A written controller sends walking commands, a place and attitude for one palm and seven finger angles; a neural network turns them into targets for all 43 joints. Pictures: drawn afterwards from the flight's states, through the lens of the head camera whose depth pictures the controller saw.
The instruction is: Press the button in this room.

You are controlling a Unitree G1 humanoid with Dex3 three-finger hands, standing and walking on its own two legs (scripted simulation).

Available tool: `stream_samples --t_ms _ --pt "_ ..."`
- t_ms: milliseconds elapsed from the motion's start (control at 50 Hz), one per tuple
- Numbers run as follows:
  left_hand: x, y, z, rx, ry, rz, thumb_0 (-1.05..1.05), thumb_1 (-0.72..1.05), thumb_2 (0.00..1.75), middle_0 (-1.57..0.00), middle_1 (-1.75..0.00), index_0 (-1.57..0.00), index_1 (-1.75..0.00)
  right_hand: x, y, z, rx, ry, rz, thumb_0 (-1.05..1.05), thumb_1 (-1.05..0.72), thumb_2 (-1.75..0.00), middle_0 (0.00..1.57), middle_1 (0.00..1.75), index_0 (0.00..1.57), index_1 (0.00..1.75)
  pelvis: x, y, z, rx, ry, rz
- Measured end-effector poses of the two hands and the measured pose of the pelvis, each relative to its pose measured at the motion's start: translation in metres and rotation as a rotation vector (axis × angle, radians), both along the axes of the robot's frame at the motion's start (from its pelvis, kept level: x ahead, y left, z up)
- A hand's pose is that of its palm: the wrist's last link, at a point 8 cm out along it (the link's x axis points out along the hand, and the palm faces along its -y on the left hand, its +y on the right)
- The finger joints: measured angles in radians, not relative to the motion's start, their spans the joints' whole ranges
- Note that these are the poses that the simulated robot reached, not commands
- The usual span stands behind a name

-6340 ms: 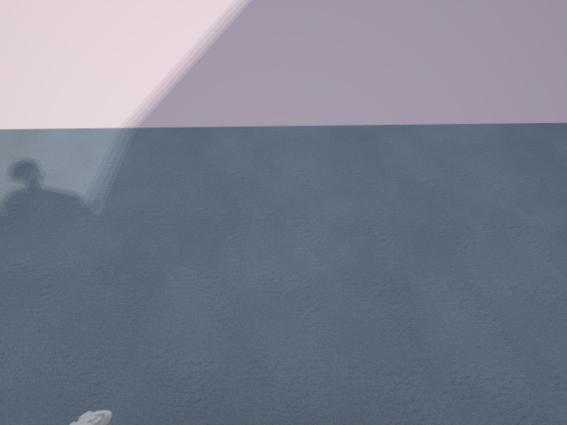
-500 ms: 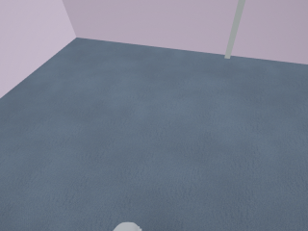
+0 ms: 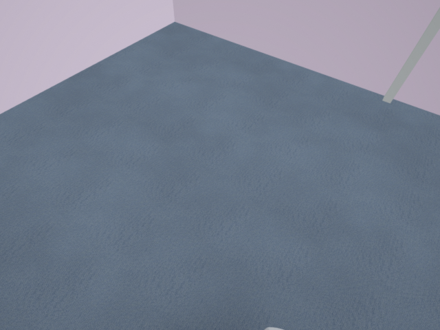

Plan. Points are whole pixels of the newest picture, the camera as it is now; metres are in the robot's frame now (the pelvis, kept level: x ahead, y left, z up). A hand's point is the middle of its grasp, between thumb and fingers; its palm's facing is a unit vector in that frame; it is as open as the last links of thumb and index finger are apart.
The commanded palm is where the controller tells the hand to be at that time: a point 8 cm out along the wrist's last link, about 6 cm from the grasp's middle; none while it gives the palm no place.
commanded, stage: turn or walk to find it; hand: left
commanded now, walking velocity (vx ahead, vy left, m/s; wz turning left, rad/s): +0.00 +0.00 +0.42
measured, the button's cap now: out of the picture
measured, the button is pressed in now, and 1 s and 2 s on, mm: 0 0 0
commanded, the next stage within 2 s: none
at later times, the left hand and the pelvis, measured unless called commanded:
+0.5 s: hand out of the picture -0.01 +0.17 -0.16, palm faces +0.27 -0.93 -0.24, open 7.4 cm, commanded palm none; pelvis -0.02 -0.03 +0.00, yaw +14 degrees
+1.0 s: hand out of the picture -0.04 +0.22 -0.16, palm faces +0.43 -0.86 -0.26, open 7.4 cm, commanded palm none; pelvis -0.04 -0.01 +0.00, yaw +25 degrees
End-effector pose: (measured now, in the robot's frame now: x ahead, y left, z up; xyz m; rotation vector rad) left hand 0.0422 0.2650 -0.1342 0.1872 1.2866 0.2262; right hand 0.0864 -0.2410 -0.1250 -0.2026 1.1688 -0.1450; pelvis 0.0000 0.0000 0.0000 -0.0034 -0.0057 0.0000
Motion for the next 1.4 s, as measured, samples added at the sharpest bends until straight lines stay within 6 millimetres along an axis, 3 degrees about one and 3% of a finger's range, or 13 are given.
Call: stream_samples --t_ms 180,280,400,500,600,660,780,900,1040,1100,1260,1400 --pt "0.018 -0.036 0.013 0.041 -0.138 0.005 0.01 0.91 0.9 -0.2 -0.3 -0.2 -0.3 -0.013 -0.025 -0.03 0.057 0.05 0.017 0.0 -0.9 -0.89 0.2 0.3 0.2 0.3 -0.008 -0.028 -0.01 0.018 0.001 0.081" --pt "-0.003 -0.052 0.022 0.036 -0.145 0.061 0.01 0.91 0.9 -0.2 -0.3 -0.2 -0.3 -0.019 -0.039 -0.029 0.053 0.112 0.052 0.0 -0.9 -0.89 0.2 0.3 0.2 0.3 -0.012 -0.036 -0.003 0.029 -0.009 0.141" --pt "-0.036 -0.058 0.017 0.013 -0.096 0.13 0.01 0.91 0.9 -0.2 -0.3 -0.2 -0.3 -0.02 -0.042 -0.022 0.028 0.159 0.104 0.0 -0.91 -0.9 0.2 0.3 0.19 0.3 -0.014 -0.036 0.001 0.033 -0.009 0.205" --pt "-0.073 -0.048 0.004 -0.013 -0.047 0.203 0.01 0.9 0.9 -0.2 -0.3 -0.21 -0.3 -0.004 -0.026 -0.017 -0.004 0.161 0.177 0.01 -0.91 -0.9 0.19 0.3 0.19 0.3 -0.019 -0.026 -0.002 0.026 -0.006 0.251" --pt "-0.118 -0.024 -0.021 -0.039 0.016 0.292 0.01 0.9 0.9 -0.2 -0.3 -0.21 -0.3 0.024 0.008 -0.013 -0.04 0.075 0.265 0.01 -0.91 -0.9 0.19 0.3 0.19 0.3 -0.028 -0.005 -0.014 0.004 -0.005 0.298" --pt "-0.138 -0.011 -0.025 -0.037 0.067 0.323 0.01 0.91 0.9 -0.2 -0.3 -0.2 -0.3 0.034 0.027 -0.004 -0.041 0.019 0.297 0.0 -0.91 -0.9 0.2 0.3 0.19 0.3 -0.033 0.002 -0.012 0.002 -0.01 0.302" --pt "-0.141 0.005 -0.009 -0.024 0.027 0.358 0.01 0.91 0.9 -0.2 -0.3 -0.2 -0.3 0.034 0.05 0.008 -0.027 -0.002 0.342 0.0 -0.9 -0.89 0.2 0.3 0.2 0.3 -0.039 0.009 0.001 -0.014 -0.009 0.344" --pt "-0.127 0.005 0.004 0.006 -0.05 0.371 0.01 0.91 0.9 -0.19 -0.3 -0.2 -0.3 0.026 0.05 0.002 0.003 0.023 0.364 0.0 -0.9 -0.89 0.2 0.3 0.2 0.3 -0.043 0.003 0.003 -0.009 -0.002 0.39" --pt "-0.102 -0.019 0.015 0.045 -0.139 0.372 0.01 0.91 0.9 -0.19 -0.3 -0.2 -0.3 0.014 0.02 -0.019 0.028 0.089 0.371 0.0 -0.9 -0.89 0.2 0.3 0.2 0.3 -0.043 -0.023 -0.003 0.012 0.008 0.454" --pt "-0.102 -0.036 0.017 0.071 -0.173 0.381 0.01 0.91 0.9 -0.2 -0.3 -0.2 -0.3 0.013 0.003 -0.032 0.036 0.117 0.378 0.0 -0.9 -0.89 0.2 0.3 0.2 0.3 -0.042 -0.036 -0.009 0.015 0.001 0.487" --pt "-0.141 -0.076 0.024 0.054 -0.133 0.488 0.01 0.91 0.9 -0.2 -0.3 -0.2 -0.3 0.022 -0.019 -0.026 0.008 0.17 0.45 0.0 -0.91 -0.9 0.2 0.3 0.19 0.3 -0.042 -0.052 0.001 0.039 -0.012 0.576" --pt "-0.196 -0.096 0.011 0.014 -0.061 0.596 0.01 0.91 0.9 -0.2 -0.3 -0.21 -0.3 0.038 -0.002 -0.018 -0.029 0.173 0.55 0.0 -0.91 -0.9 0.19 0.3 0.19 0.3 -0.053 -0.051 0.001 0.042 -0.008 0.646"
